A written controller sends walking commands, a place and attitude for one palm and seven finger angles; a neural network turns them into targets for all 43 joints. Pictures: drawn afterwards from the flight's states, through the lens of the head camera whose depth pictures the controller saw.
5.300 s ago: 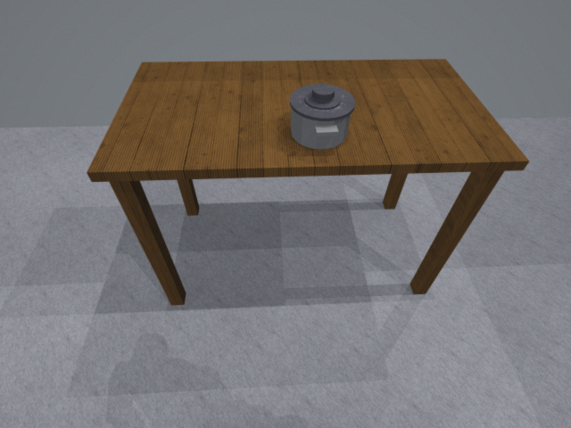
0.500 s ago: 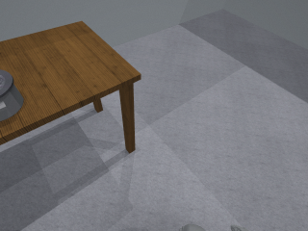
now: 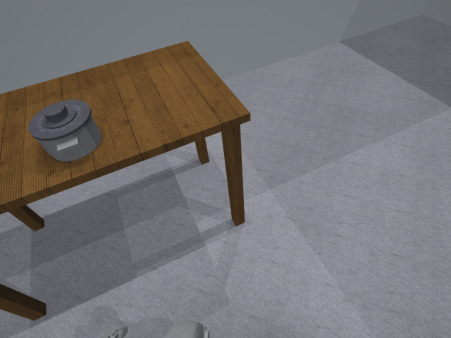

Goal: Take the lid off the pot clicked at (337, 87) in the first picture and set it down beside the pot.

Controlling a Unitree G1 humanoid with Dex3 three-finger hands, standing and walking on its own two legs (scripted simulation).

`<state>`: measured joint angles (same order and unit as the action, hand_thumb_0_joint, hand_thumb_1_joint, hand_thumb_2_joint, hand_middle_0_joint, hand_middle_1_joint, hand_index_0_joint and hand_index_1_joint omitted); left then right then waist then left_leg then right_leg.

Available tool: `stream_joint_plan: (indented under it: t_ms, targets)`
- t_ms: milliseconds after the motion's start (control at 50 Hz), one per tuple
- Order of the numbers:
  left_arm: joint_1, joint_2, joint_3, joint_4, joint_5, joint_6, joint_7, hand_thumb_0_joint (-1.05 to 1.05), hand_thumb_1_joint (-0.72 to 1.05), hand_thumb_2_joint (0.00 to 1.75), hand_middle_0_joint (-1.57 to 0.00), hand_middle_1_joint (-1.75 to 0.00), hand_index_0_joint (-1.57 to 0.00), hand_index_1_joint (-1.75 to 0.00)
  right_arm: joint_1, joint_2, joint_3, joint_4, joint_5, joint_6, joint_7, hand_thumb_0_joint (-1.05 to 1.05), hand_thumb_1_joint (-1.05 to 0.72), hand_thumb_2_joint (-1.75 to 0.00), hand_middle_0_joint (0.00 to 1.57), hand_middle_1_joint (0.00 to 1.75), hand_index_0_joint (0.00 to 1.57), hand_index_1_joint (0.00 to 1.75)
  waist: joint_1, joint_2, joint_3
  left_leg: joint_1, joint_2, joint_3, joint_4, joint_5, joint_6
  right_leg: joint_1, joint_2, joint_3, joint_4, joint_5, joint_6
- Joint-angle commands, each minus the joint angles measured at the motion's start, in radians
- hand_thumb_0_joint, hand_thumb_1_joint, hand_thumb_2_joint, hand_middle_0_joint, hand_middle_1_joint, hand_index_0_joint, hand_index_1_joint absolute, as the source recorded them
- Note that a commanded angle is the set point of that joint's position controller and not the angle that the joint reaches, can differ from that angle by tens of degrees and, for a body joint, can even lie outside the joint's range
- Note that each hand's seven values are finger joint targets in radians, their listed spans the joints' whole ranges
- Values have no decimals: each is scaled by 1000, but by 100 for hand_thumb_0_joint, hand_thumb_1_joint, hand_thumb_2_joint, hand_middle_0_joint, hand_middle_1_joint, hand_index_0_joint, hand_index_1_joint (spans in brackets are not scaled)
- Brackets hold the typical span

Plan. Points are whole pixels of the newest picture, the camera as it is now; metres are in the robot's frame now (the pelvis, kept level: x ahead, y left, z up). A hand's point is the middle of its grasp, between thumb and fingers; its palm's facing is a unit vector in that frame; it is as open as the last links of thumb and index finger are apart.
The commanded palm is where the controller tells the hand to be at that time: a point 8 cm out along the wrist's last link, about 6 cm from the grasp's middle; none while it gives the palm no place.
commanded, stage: turn to face it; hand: left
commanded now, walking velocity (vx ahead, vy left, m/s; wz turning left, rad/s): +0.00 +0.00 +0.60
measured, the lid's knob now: (55, 111) +0.64 +0.46 +0.05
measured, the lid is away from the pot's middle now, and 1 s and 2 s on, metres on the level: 0.00 0.00 0.00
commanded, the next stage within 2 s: take the last steps up to it in 0.68 s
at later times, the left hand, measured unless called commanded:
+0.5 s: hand out of the picture -0.01 +0.27 -0.17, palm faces +0.34 -0.90 -0.27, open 7.4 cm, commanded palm none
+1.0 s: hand out of the picture -0.04 +0.17 -0.15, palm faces +0.49 -0.83 -0.25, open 7.4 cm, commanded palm none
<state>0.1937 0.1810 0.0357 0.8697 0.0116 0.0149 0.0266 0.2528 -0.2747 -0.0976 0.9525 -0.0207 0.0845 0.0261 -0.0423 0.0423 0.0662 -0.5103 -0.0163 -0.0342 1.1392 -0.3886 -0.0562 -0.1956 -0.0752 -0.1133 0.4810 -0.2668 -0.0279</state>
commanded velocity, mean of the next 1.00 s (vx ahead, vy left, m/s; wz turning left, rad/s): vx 0.07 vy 0.01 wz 0.32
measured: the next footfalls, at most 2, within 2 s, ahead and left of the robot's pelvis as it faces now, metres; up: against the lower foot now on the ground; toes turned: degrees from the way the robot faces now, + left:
left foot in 0.28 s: +0.02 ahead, +0.15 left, +0.00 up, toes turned +14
right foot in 0.68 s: +0.09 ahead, -0.07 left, +0.00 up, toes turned +17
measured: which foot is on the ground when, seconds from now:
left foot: up 0.00-0.26, down 0.28-0.68, up 0.70-1.00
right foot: down 0.00-0.26, up 0.28-0.66, down 0.68-1.00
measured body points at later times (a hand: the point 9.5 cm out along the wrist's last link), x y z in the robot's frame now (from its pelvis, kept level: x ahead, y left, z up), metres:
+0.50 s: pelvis +0.00 +0.04 -0.01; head +0.03 +0.06 +0.44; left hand -0.03 +0.32 -0.15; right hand +0.18 -0.17 -0.13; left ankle -0.02 +0.14 -0.74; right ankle +0.03 -0.11 -0.68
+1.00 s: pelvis +0.03 +0.00 +0.00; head +0.05 -0.02 +0.45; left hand -0.06 +0.22 -0.13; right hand +0.17 -0.21 -0.16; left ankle -0.07 +0.15 -0.66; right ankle +0.05 -0.08 -0.74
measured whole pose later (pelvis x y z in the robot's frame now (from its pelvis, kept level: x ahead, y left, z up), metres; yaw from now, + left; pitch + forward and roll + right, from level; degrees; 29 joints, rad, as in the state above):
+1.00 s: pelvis +0.03 +0.00 +0.00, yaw +26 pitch -1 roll +2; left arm 0.33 0.14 0.03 0.98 0.02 -0.04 0.02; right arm 0.24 -0.24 -0.08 1.03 -0.03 0.06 0.02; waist 0.02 0.04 0.03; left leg -0.43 0.05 -0.01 1.02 -0.31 -0.04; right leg -0.15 -0.05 -0.14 0.39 -0.24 -0.05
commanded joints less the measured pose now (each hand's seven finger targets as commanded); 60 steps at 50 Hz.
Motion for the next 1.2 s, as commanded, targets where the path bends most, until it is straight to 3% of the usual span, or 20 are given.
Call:
stream_joint_plan:
  t_ms: [0, 140, 200, 220, 240, 260, 280, 360, 520, 620, 640, 660, 680, 700, 720, 800, 880, 1080, 1140, 1180]
  targets:
    - [67, 218, 61, -55, 9, -21, 12, 0, 90, 90, -20, -30, -20, -30, -110, -40, -3, -100, 1, -26, 2, 0, -90, -90, 20, 30, 20, 30, 73, -211, -20, -64, 38, 38, -77, -24, -19, 91, -253, 135, -166, 259, -98]
    - [109, 253, 77, -34, 17, -11, 6, 0, 90, 90, -20, -30, -20, -30, -157, -25, 15, -119, 12, -46, 0, 0, -90, -90, 20, 30, 20, 30, 97, -272, -87, 90, 21, 124, -357, -58, 2, 136, -290, 63, -68, 506, -100]
    - [85, 251, 82, -27, 8, -3, 1, 0, 90, 90, -20, -30, -20, -30, -70, -49, 11, -107, 10, -59, -7, 0, -90, -90, 20, 30, 20, 30, 43, -223, -129, 270, 7, 133, -624, 113, 27, 87, -269, -9, 72, 455, -32]
    - [93, 229, 79, -32, -1, 1, -2, 0, 90, 90, -20, -30, -20, -30, -5, -102, -1, -92, 7, -69, -9, 0, -90, -90, 20, 30, 20, 30, 6, -101, -174, 449, 67, 56, -744, 259, 52, -34, -242, -43, 242, 344, 18]
    - [71, 160, 62, -68, -9, 4, -12, 0, 90, 90, -20, -30, -20, -30, 58, -225, -33, -89, 1, -78, -18, 0, -90, -90, 20, 30, 20, 30, -37, 239, -189, 608, 357, -345, -784, 643, 183, -356, -82, -74, 486, -240, 110]
    - [12, 152, 47, -95, 2, 11, -4, 0, 90, 90, -20, -30, -20, -30, 112, -260, -37, -66, 9, -67, -26, 0, -90, -90, 20, 30, 20, 30, -56, 227, -206, 607, 437, -406, -760, 898, 284, -435, -49, 46, 605, -417, 109]
    - [-7, 170, 47, -104, 6, 16, -2, 0, 90, 90, -20, -30, -20, -30, 95, -247, -28, -70, 6, -61, -28, 0, -90, -90, 20, 30, 20, 30, -42, 130, -161, 536, 423, -316, -753, 799, 296, -422, -72, 86, 661, -363, 95]
    - [38, 182, 58, -23, 6, 22, -10, 0, 90, 90, -20, -30, -20, -30, -96, -136, 13, -111, 3, -72, -46, 0, -90, -90, 20, 30, 20, 30, 41, 178, -63, 363, 219, -176, -799, 617, 210, -362, -51, 114, 685, -124, 114]
    - [-5, 144, 40, -33, 1, 19, -6, 0, 90, 90, -20, -30, -20, -30, -45, -146, 6, -91, -2, -63, -44, 0, -90, -90, 20, 30, 20, 30, 13, 97, -74, 372, 220, -260, -809, 469, 239, -260, 12, 89, 385, -166, 111]
    - [111, 137, 39, 2, -6, -6, 1, 0, 90, 90, -20, -30, -20, -30, -91, -126, 8, -90, 5, -58, -43, 0, -90, -90, 20, 30, 20, 30, 72, 77, -112, 255, 175, -253, -694, 462, 186, 6, 54, 71, 41, 15, 93]
    - [143, 166, 45, 9, -2, -18, 6, 0, 90, 90, -20, -30, -20, -30, -85, -91, 12, -89, 13, -61, -40, 0, -90, -90, 20, 30, 20, 30, 87, -9, -123, 177, 122, -217, -614, 342, 137, 121, 2, 119, -104, 107, 89]
    - [160, 256, 61, 11, 14, -32, 14, 0, 90, 90, -20, -30, -20, -30, -60, -17, 24, -99, 23, -63, -34, 0, -90, -90, 20, 30, 20, 30, 85, -290, -132, 9, -20, -65, -408, 31, 54, 223, -241, 389, -195, 210, 12]
    - [156, 313, 67, -6, 12, -30, 11, 0, 90, 90, -20, -30, -20, -30, -66, -27, 17, -117, 17, -52, -37, 0, -90, -90, 20, 30, 20, 30, 88, -340, -103, -10, -45, -55, -212, -227, 29, 92, -416, 515, -226, 302, -100]
    - [132, 267, 60, -12, 8, -26, 14, 0, 90, 90, -20, -30, -20, -30, -79, -48, 10, -104, 7, -45, -37, 0, -90, -90, 20, 30, 20, 30, 80, -212, -68, -9, -14, -93, -94, -203, 38, 30, -380, 444, -218, 266, -139]
    - [89, 229, 63, -11, 6, -30, 18, 0, 90, 90, -20, -30, -20, -30, -75, -47, 7, -79, 2, -40, -33, 0, -90, -90, 20, 30, 20, 30, 60, -281, -40, -36, 3, -97, -24, -150, 41, 1, -319, 399, -219, 250, -122]
    - [80, 161, 44, -7, 2, -43, 8, 0, 90, 90, -20, -30, -20, -30, -18, -17, 12, -20, -2, -41, -17, 0, -90, -90, 20, 30, 20, 30, 43, -184, -53, -33, 24, -25, 39, 28, 16, 59, -198, 219, -207, 207, -87]
    - [198, 153, 45, 49, 6, -63, 1, 0, 90, 90, -20, -30, -20, -30, -76, -11, 12, -22, -8, -54, -4, 0, -90, -90, 20, 30, 20, 30, 93, -178, -33, -95, 57, 8, -50, 81, 11, 149, -213, 246, -278, -11, -88]
    - [272, 149, 43, 152, 20, -74, -11, 0, 90, 90, -20, -30, -20, -30, -149, 43, 32, -25, -1, -93, 6, 0, -90, -90, 20, 30, 20, 30, 111, -204, 27, 40, 69, 94, -416, 38, 49, 77, -239, 237, -347, -160, -130]
    - [249, 145, 46, 171, 15, -68, -15, 0, 90, 90, -20, -30, -20, -30, -86, 56, 39, 0, 1, -112, -1, 0, -90, -90, 20, 30, 20, 30, 74, -191, 21, 214, 42, 132, -571, 87, 64, -9, -203, 180, -282, -165, -111]
    - [229, 121, 42, 178, 11, -60, -20, 0, 90, 90, -20, -30, -20, -30, 36, 28, 33, 45, 3, -126, -15, 0, -90, -90, 20, 30, 20, 30, 17, -102, 4, 470, 31, 144, -685, 110, 62, -183, -142, 113, -161, -240, -71]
